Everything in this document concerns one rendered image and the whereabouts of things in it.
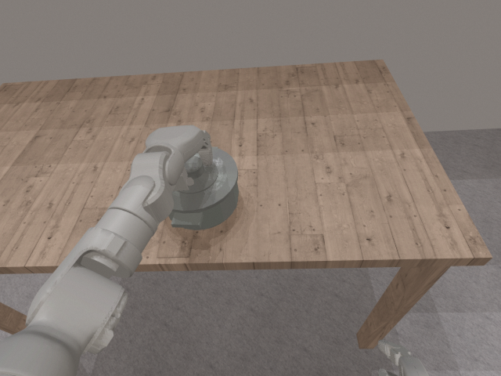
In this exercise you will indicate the lid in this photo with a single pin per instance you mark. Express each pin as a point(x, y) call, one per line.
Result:
point(211, 188)

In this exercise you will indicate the left robot upper arm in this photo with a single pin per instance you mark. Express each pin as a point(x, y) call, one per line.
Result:
point(79, 316)

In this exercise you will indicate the right robot hand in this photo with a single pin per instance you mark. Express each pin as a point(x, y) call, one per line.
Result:
point(400, 356)

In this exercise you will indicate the table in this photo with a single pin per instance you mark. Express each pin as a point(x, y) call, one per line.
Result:
point(334, 171)

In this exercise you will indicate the robot left forearm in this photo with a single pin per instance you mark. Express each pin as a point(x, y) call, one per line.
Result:
point(115, 245)

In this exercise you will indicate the pot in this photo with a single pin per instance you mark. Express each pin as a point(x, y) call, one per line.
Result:
point(206, 219)

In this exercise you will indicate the knob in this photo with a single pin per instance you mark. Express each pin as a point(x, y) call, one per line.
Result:
point(194, 167)

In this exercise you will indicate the left robot hand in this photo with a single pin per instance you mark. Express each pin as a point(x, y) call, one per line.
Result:
point(189, 140)

